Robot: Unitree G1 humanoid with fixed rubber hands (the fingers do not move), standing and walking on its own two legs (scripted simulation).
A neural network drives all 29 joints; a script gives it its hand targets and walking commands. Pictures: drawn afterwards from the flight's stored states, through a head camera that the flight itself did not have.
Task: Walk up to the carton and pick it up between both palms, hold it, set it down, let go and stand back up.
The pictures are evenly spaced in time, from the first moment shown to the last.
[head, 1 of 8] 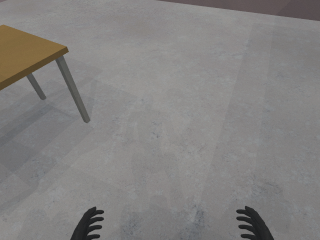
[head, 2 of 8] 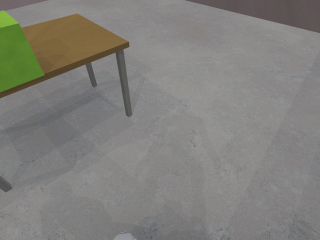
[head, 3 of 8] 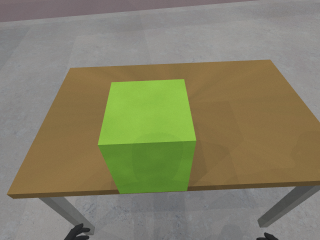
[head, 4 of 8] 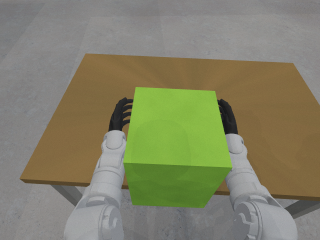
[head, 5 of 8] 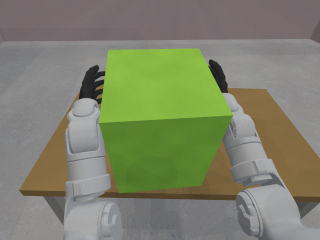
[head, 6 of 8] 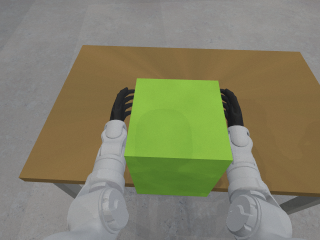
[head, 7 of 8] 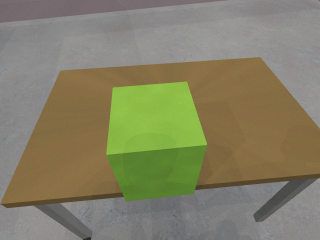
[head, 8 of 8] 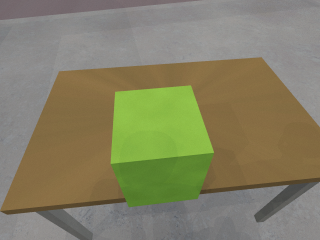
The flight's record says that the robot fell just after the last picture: no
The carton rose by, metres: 0.19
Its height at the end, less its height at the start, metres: +0.00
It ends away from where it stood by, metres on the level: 0.02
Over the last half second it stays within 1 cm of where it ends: yes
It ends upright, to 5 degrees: yes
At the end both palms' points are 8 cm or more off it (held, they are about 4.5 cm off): yes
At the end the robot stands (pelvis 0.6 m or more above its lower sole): yes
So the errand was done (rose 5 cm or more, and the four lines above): yes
